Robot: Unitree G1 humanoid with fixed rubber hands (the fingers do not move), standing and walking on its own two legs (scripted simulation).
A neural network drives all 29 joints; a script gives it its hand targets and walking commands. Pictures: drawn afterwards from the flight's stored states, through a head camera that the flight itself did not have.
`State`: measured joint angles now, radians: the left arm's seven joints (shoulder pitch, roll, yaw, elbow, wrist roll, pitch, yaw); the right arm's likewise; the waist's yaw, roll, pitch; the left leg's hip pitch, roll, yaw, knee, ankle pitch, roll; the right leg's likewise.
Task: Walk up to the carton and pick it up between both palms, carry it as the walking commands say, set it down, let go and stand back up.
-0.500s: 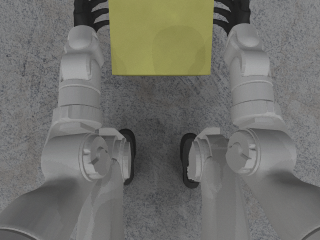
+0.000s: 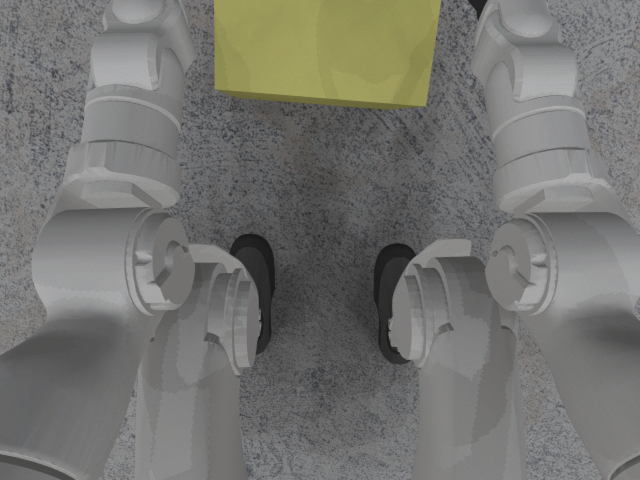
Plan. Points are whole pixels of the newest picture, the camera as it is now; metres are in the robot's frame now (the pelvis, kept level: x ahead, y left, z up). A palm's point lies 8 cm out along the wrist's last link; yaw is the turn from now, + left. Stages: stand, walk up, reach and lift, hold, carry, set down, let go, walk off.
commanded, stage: set down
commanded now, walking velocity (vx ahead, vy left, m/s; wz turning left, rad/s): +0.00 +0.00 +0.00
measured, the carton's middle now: out of the picture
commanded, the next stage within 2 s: none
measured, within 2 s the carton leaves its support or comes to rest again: rests again in 0.60 s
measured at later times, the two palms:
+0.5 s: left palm out of the picture +0.55 +0.15 -0.18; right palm (489, 5) +0.53 -0.16 -0.19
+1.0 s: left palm out of the picture +0.54 +0.15 -0.19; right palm (486, 4) +0.54 -0.16 -0.20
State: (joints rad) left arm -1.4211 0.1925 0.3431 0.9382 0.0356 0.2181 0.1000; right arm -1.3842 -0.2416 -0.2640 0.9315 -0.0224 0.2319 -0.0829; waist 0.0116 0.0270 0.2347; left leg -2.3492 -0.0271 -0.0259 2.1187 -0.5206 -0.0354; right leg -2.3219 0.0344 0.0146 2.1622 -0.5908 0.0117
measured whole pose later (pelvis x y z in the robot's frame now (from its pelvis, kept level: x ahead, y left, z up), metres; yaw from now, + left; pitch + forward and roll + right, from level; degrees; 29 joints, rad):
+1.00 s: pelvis +0.00 +0.00 -0.02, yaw +0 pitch +34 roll +0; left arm -1.51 0.29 0.25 1.15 -0.07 0.13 0.08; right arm -1.49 -0.30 -0.17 1.10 0.06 0.17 -0.02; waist -0.01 0.03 0.44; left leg -2.26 -0.04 -0.03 2.23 -0.55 -0.03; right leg -2.23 0.04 0.02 2.27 -0.62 0.02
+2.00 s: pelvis -0.01 +0.00 -0.02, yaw +0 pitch +31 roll +1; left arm -1.56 0.31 0.20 1.24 -0.11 0.04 0.08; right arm -1.53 -0.34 -0.15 1.19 0.07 0.05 -0.06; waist 0.00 0.03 0.51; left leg -2.23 -0.03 -0.02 2.24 -0.55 -0.04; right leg -2.20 0.04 0.02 2.28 -0.63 0.02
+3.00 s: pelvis +0.00 +0.00 +0.06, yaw +0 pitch +43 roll +2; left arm -1.30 0.31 0.24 0.94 -0.11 0.15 0.11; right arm -1.34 -0.38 -0.16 0.99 0.11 0.15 -0.07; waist 0.01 0.00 0.10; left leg -2.16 -0.02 -0.02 1.91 -0.51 -0.04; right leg -2.15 0.04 0.03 1.96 -0.57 0.01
